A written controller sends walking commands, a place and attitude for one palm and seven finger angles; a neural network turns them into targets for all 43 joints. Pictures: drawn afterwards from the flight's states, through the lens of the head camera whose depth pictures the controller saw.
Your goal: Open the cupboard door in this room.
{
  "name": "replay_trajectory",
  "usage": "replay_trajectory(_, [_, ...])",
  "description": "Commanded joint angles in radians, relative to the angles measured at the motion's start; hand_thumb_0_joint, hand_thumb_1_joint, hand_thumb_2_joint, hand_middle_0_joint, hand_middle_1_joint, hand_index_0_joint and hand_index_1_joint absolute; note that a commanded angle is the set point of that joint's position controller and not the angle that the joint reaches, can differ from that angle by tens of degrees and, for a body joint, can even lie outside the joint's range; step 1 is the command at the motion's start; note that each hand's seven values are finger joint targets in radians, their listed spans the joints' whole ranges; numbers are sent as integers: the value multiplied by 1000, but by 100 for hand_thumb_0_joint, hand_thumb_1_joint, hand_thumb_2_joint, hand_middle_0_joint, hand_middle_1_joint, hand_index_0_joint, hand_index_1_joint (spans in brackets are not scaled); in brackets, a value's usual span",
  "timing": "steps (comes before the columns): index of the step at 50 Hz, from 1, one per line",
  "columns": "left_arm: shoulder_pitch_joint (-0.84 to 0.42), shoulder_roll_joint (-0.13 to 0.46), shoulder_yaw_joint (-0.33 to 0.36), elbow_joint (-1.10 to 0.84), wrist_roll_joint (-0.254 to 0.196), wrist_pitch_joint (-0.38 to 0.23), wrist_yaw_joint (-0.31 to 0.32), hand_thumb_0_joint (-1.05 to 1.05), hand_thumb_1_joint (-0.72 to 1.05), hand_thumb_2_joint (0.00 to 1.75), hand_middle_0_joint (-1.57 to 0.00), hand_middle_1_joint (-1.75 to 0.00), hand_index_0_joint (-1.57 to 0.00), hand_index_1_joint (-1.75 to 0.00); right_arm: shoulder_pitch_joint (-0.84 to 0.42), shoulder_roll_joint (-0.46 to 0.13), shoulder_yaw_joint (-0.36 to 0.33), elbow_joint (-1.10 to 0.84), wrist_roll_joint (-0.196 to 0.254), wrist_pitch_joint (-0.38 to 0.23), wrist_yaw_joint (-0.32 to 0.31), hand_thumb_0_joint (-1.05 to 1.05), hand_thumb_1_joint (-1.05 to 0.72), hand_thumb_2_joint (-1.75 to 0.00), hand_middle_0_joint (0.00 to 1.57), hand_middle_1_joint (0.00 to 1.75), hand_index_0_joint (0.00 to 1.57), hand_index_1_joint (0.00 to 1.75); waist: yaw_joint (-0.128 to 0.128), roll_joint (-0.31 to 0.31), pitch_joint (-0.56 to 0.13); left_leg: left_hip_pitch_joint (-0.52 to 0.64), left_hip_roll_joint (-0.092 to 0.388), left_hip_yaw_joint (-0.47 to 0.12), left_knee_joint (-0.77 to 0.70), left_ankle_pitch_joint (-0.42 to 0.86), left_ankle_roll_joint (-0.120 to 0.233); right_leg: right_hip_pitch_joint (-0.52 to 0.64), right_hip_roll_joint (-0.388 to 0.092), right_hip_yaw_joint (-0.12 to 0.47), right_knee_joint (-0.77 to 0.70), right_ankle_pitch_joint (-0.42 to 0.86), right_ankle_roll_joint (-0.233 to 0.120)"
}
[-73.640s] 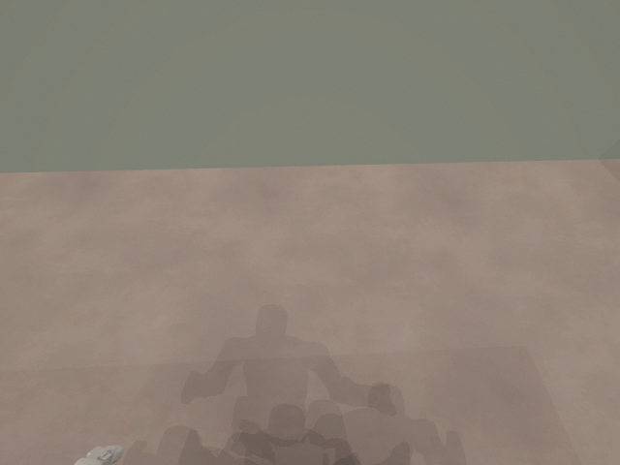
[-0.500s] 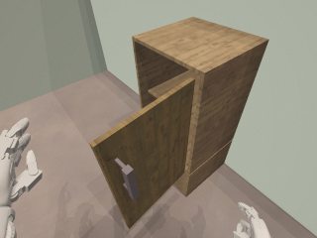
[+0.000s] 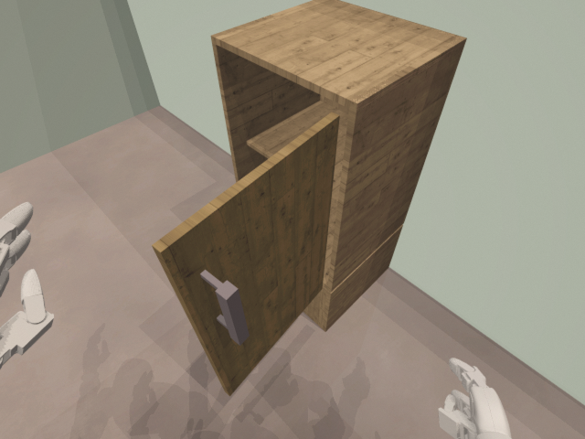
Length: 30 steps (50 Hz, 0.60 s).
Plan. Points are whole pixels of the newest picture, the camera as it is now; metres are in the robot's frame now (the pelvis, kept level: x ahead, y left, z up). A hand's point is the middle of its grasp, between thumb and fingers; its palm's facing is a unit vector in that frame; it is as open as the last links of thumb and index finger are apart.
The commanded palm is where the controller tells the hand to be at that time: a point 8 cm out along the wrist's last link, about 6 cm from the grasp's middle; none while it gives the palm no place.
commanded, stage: step back with the hand held close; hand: left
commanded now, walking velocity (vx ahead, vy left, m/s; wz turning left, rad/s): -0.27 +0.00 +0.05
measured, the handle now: (224, 308) +0.32 +0.13 -0.04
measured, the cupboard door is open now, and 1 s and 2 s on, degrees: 96 96 96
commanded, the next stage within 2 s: stop stepping back and stand still in 0.78 s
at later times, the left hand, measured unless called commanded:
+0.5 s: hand out of the picture +0.11 +0.29 +0.16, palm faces +0.49 -0.76 -0.44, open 7.4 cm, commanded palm +0.04 +0.34 +0.18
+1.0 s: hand out of the picture +0.06 +0.23 +0.16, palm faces +0.28 -0.81 -0.52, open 7.4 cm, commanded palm +0.01 +0.29 +0.18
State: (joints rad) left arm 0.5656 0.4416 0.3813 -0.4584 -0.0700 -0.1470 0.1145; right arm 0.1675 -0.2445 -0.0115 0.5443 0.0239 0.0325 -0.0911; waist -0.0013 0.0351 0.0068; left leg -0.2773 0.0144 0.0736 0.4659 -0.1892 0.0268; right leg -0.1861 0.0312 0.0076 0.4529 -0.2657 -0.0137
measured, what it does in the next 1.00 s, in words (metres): walks backwards: right foot, then left foot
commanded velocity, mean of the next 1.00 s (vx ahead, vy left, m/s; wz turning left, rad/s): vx -0.26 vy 0.02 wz -0.01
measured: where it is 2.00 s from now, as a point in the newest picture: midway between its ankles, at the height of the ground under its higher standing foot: outside the picture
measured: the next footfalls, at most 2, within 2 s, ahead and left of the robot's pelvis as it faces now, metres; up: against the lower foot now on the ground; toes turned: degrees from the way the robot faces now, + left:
right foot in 0.82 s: -0.19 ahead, -0.12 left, +0.00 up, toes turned +2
left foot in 1.00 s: -0.06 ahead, +0.10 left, +0.00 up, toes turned -2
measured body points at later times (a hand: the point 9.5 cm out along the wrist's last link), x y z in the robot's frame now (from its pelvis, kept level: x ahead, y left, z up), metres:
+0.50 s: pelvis -0.07 +0.03 -0.02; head -0.05 +0.04 +0.43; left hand +0.07 +0.33 +0.19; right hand +0.11 -0.20 -0.10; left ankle +0.00 +0.12 -0.74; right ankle -0.02 -0.10 -0.74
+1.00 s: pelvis -0.15 +0.00 -0.01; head -0.13 +0.01 +0.44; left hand +0.04 +0.28 +0.19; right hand +0.00 -0.25 -0.09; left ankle -0.09 +0.10 -0.74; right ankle -0.23 -0.10 -0.74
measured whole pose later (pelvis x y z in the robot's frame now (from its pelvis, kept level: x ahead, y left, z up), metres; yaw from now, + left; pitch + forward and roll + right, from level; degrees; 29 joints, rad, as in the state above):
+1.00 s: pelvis -0.15 +0.00 -0.01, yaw -4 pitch +3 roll -1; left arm 0.63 0.48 0.42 -0.57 -0.07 -0.20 0.14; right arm 0.19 -0.21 0.01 0.59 0.01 -0.01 -0.07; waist -0.01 -0.01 -0.02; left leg -0.41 0.01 0.03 0.56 -0.15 0.01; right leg -0.17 0.06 0.02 0.49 -0.36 -0.03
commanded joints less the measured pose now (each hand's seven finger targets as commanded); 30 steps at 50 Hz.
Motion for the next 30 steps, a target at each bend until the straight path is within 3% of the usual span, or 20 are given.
replay_trajectory(1, [-4,181,168,-202,-4,-69,44,0,90,90,-20,-30,-20,-30,-93,-105,-35,-163,-1,-61,-11,0,-90,-90,20,30,20,30,9,21,-135,47,86,-103,-53,134,17,-8,-80,60,-37,287,16])
replay_trajectory(6, [-21,165,165,-210,13,-95,54,0,90,90,-20,-30,-20,-30,-82,-117,-33,-163,-6,-92,-9,0,-90,-90,20,30,20,30,3,85,-59,-161,122,-181,-169,-267,42,24,-44,47,2,23,17])
replay_trajectory(9, [-62,158,177,-228,32,-114,56,0,90,90,-20,-30,-20,-30,-78,-125,-39,-162,-8,-119,-11,0,-90,-90,20,30,20,30,7,136,-47,-338,177,-259,-258,-476,72,133,-3,19,124,-20,26])
replay_trajectory(12, [-61,158,194,-234,40,-125,53,0,90,90,-20,-30,-20,-30,-69,-120,-42,-155,-14,-140,-8,0,-90,-90,20,30,20,30,11,148,-66,-402,194,-273,-264,-523,79,171,13,7,190,-19,22])
replay_trajectory(14, [-49,153,191,-235,37,-125,50,0,90,90,-20,-30,-20,-30,-64,-115,-45,-154,-11,-144,-5,0,-90,-90,20,30,20,30,9,107,-67,-410,163,-233,-200,-513,70,148,-3,49,151,-63,7])
replay_trajectory(16, [-39,162,196,-254,30,-129,51,0,90,90,-20,-30,-20,-30,-48,-107,-49,-147,-14,-148,2,0,-90,-90,20,30,20,30,0,5,-63,-303,85,-168,-60,-451,39,-19,-61,157,3,-183,-31])
replay_trajectory(18, [-49,161,174,-286,17,-128,64,0,90,90,-20,-30,-20,-30,-12,-107,-59,-110,-17,-146,12,0,-90,-90,20,30,20,30,-17,-136,-82,-42,-1,-101,244,-251,-17,-301,-221,331,-178,-248,-116])
replay_trajectory(19, [-75,138,141,-284,18,-124,71,0,90,90,-20,-30,-20,-30,-11,-93,-54,-96,-18,-144,16,0,-90,-90,20,30,20,30,-25,-190,-75,20,-15,-89,347,-199,-24,-366,-285,367,-206,-184,-142])
replay_trajectory(20, [-88,147,142,-275,21,-119,81,0,90,90,-20,-30,-20,-30,-14,-87,-51,-86,-19,-143,18,0,-90,-90,20,30,20,30,-27,-221,-84,31,-13,-93,349,-167,-23,-342,-298,330,-180,-58,-142])
replay_trajectory(21, [-99,156,151,-270,21,-116,85,0,90,90,-20,-30,-20,-30,-22,-81,-44,-84,-21,-143,17,0,-90,-90,20,30,20,30,-26,-209,-88,37,1,-103,260,-153,-18,-305,-280,285,-130,50,-123])
replay_trajectory(22, [-122,165,153,-283,23,-119,86,0,90,90,-20,-30,-20,-30,-35,-84,-40,-86,-23,-143,11,0,-90,-90,20,30,20,30,-26,-155,-64,35,19,-111,110,-120,-9,-279,-232,234,-66,99,-86])
replay_trajectory(23, [-142,173,156,-290,29,-121,87,0,90,90,-20,-30,-20,-30,-53,-104,-42,-90,-26,-141,2,0,-90,-90,20,30,20,30,-19,-34,-34,-2,70,-175,-9,-83,14,-264,-141,162,11,69,-34])
replay_trajectory(24, [-140,175,171,-306,34,-132,88,0,90,90,-20,-30,-20,-30,-71,-114,-43,-101,-28,-148,-5,0,-90,-90,20,30,20,30,-2,100,-45,-68,163,-269,-97,-37,50,-200,-50,100,98,64,10])
replay_trajectory(25, [-113,183,202,-289,36,-143,86,0,90,90,-20,-30,-20,-30,-75,-105,-44,-101,-23,-157,-4,0,-90,-90,20,30,20,30,4,192,-111,-173,258,-339,-197,-191,83,-59,-1,41,255,-13,24])
replay_trajectory(26, [-96,162,206,-274,36,-151,76,0,90,90,-20,-30,-20,-30,-59,-104,-51,-103,-25,-167,0,0,-90,-90,20,30,20,30,-5,214,-121,-276,308,-399,-294,-404,106,19,36,31,396,-127,28])
replay_trajectory(27, [-99,158,219,-279,39,-152,72,0,90,90,-20,-30,-20,-30,-59,-105,-56,-102,-37,-174,4,0,-90,-90,20,30,20,30,-4,237,-104,-335,335,-437,-321,-455,137,14,43,40,506,-154,29])
replay_trajectory(28, [-90,160,216,-274,29,-149,69,0,90,90,-20,-30,-20,-30,-60,-96,-57,-97,-43,-175,7,0,-90,-90,20,30,20,30,-3,186,-90,-293,330,-432,-277,-339,146,-55,35,60,530,-171,23])
replay_trajectory(29, [-87,141,190,-301,25,-151,65,0,90,90,-20,-30,-20,-30,-63,-87,-56,-90,-44,-181,16,0,-90,-90,20,30,20,30,-3,117,-101,-205,314,-387,-236,-224,140,-115,28,57,517,-204,19])
replay_trajectory(30, [-67,130,180,-301,20,-152,64,0,90,90,-20,-30,-20,-30,-58,-92,-58,-81,-44,-186,23,0,-90,-90,20,30,20,30,0,117,-122,-132,294,-345,-220,-168,128,-148,25,37,492,-226,20])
